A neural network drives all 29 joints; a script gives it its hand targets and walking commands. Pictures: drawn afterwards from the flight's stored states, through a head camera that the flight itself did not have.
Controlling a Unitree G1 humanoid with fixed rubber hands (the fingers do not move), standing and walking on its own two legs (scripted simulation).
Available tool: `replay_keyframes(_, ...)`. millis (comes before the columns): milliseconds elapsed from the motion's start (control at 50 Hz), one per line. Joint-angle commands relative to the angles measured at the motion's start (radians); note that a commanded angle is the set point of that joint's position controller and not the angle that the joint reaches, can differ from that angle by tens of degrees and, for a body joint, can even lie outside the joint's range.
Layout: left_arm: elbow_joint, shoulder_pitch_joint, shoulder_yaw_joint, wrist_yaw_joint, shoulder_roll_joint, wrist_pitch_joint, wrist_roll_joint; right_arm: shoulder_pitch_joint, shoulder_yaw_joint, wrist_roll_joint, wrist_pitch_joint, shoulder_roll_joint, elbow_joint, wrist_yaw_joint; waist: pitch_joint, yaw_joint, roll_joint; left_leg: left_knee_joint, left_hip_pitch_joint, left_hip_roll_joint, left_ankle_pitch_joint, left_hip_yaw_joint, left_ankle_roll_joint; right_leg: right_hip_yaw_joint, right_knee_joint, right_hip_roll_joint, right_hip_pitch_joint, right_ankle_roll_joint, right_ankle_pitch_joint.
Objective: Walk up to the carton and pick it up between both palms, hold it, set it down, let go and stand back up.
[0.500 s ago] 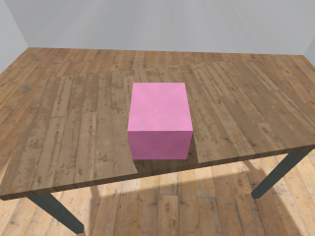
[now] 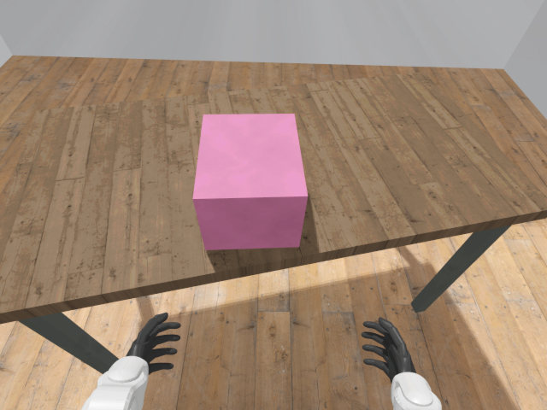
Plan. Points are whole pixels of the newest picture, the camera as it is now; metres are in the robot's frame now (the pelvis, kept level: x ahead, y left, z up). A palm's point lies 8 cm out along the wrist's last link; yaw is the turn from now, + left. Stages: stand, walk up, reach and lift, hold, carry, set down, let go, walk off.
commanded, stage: reach and lift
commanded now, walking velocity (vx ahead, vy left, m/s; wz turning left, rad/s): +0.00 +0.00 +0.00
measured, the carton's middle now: (250, 180) +0.53 +0.04 -0.02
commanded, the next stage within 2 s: none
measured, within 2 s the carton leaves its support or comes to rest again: neither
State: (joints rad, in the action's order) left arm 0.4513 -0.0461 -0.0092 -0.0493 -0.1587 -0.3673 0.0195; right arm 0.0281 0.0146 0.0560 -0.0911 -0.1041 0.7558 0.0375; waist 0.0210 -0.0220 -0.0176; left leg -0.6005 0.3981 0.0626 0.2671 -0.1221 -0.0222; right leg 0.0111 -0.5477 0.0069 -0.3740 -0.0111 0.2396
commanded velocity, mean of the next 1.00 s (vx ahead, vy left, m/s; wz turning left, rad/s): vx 0.00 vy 0.00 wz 0.00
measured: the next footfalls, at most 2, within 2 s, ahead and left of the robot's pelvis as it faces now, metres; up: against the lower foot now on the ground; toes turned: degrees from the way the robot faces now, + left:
none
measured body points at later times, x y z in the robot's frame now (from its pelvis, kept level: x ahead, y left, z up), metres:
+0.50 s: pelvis -0.01 -0.04 +0.00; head -0.02 -0.02 +0.45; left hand +0.19 +0.24 -0.07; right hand +0.21 -0.20 -0.07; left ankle +0.03 +0.10 -0.73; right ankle +0.03 -0.13 -0.73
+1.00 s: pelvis +0.04 +0.01 +0.01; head +0.05 +0.03 +0.46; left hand +0.24 +0.25 -0.03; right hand +0.28 -0.19 -0.03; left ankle +0.03 +0.10 -0.73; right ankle +0.03 -0.13 -0.73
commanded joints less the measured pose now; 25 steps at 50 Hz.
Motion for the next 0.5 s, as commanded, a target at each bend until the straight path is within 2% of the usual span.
replay_keyframes(0, 0.063, -0.009, -0.15, 0.011, -0.206, 0.057, 0.057, -0.036, -0.045, -0.08, -0.078, 0.041, -0.039, 0.052, -0.036, 0.088, 0.057, 0.236, -0.282, -0.042, -0.168, 0.082, 0.019, -0.022, 0.248, 0.013, 0.046, -0.021, -0.007)
replay_keyframes(20, 0.1, 0.03, -0.155, 0.008, -0.214, 0.072, 0.052, -0.049, -0.057, -0.094, -0.07, 0.09, -0.058, 0.055, -0.103, 0.093, 0.092, 0.256, -0.214, -0.045, -0.074, 0.057, -0.005, -0.033, 0.268, -0.009, 0.061, -0.005, 0.061)
replay_keyframes(60, 0.113, 0.132, -0.145, 0.006, -0.23, 0.117, 0.023, -0.077, -0.052, -0.12, -0.065, 0.123, -0.129, 0.061, -0.116, 0.082, 0.113, 0.255, -0.145, -0.046, 0.031, 0.032, -0.035, -0.059, 0.269, -0.047, 0.059, 0.012, 0.162)
replay_keyframes(120, 0.066, 0.221, -0.113, 0.007, -0.264, 0.183, -0.021, -0.044, -0.018, -0.12, -0.048, 0.119, -0.239, 0.08, -0.04, 0.047, 0.095, 0.171, -0.172, -0.051, 0.075, 0.032, -0.041, -0.12, 0.256, -0.089, 0.006, 0.009, 0.255)
replay_keyframes(140, 0.046, 0.233, -0.098, 0.007, -0.275, 0.202, -0.039, -0.011, -0.014, -0.104, -0.04, 0.121, -0.258, 0.09, -0.003, 0.037, 0.07, 0.141, -0.197, -0.053, 0.058, 0.033, -0.039, -0.141, 0.254, -0.103, -0.013, 0.004, 0.257)
replay_keyframes(160, 0.009, 0.22, -0.081, 0.008, -0.277, 0.213, -0.053, 0.022, -0.005, -0.093, -0.033, 0.112, -0.273, 0.099, 0.026, 0.032, 0.022, 0.142, -0.193, -0.052, 0.047, 0.037, -0.038, -0.145, 0.24, -0.102, 0.007, -0.001, 0.22)
replay_keyframes(220, -0.079, 0.207, -0.043, 0.012, -0.307, 0.246, -0.111, 0.045, 0.028, -0.067, -0.009, 0.068, -0.323, 0.107, 0.131, 0.007, -0.093, 0.171, -0.142, -0.034, 0.088, 0.05, -0.03, -0.107, 0.183, -0.075, 0.102, -0.021, 0.164)
replay_keyframes(240, -0.099, 0.207, -0.032, 0.015, -0.318, 0.256, -0.133, 0.039, 0.019, -0.058, -0.002, 0.062, -0.344, 0.106, 0.157, 0.005, -0.1, 0.178, -0.123, -0.03, 0.095, 0.044, -0.03, -0.088, 0.168, -0.065, 0.117, -0.02, 0.148)
replay_keyframes(280, -0.089, 0.215, -0.034, 0.02, -0.351, 0.275, -0.165, 0.012, 0.018, -0.062, 0.019, 0.075, -0.38, 0.111, 0.191, 0.009, -0.072, 0.174, -0.08, -0.032, 0.118, 0.037, -0.035, -0.078, 0.158, -0.067, 0.114, -0.014, 0.179)
replay_keyframes(300, -0.098, 0.283, -0.026, 0.023, -0.378, 0.282, -0.19, -0.05, 0.011, -0.053, 0.034, 0.087, -0.397, 0.111, 0.215, 0.011, -0.068, 0.161, -0.061, -0.037, 0.128, 0.029, -0.038, -0.075, 0.154, -0.073, 0.083, -0.012, 0.203)
replay_keyframes(340, -0.045, 0.228, -0.019, 0.025, -0.376, 0.27, -0.19, -0.014, -0.009, -0.048, 0.072, 0.109, -0.359, 0.111, 0.171, 0.018, -0.053, 0.143, -0.042, -0.033, 0.117, 0.027, -0.044, -0.071, 0.146, -0.08, 0.069, -0.012, 0.216)
replay_keyframes(380, -0.016, 0.217, -0.019, 0.019, -0.377, 0.262, -0.203, -0.049, -0.022, -0.031, 0.086, 0.114, -0.357, 0.104, 0.164, 0.031, -0.033, 0.149, -0.029, -0.029, 0.106, 0.024, -0.05, -0.054, 0.145, -0.076, 0.073, -0.012, 0.216)
replay_keyframes(400, -0.003, 0.188, -0.021, 0.014, -0.366, 0.259, -0.194, -0.033, -0.039, -0.025, 0.093, 0.122, -0.342, 0.102, 0.136, 0.035, -0.024, 0.149, -0.032, -0.03, 0.075, 0.028, -0.05, -0.051, 0.151, -0.076, 0.082, -0.012, 0.183)
replay_keyframes(420, 0.006, 0.227, -0.033, 0.008, -0.376, 0.262, -0.201, -0.099, -0.036, -0.019, 0.093, 0.111, -0.364, 0.104, 0.134, 0.04, -0.003, 0.149, -0.038, -0.033, 0.077, 0.031, -0.051, -0.041, 0.15, -0.07, 0.067, -0.008, 0.19)
replay_keyframes(440, 0.051, 0.203, -0.034, 0.004, -0.365, 0.263, -0.191, -0.104, -0.047, -0.013, 0.094, 0.11, -0.336, 0.102, 0.119, 0.047, -0.005, 0.144, -0.048, -0.035, 0.061, 0.033, -0.051, -0.042, 0.153, -0.068, 0.054, -0.01, 0.181)
replay_keyframes(460, 0.039, 0.229, -0.035, 0.001, -0.371, 0.275, -0.197, -0.138, -0.042, -0.007, 0.086, 0.096, -0.359, 0.101, 0.134, 0.047, -0.006, 0.142, -0.052, -0.035, 0.061, 0.035, -0.05, -0.034, 0.15, -0.065, 0.054, -0.01, 0.181)
replay_keyframes(480, 0.095, 0.137, -0.053, -0.016, -0.376, 0.258, -0.176, 0.03, -0.037, 0.003, 0.104, 0.105, -0.272, 0.108, 0.072, 0.015, 0.068, 0.13, -0.233, -0.052, -0.027, 0.039, -0.02, -0.081, 0.259, -0.117, -0.03, -0.019, 0.212)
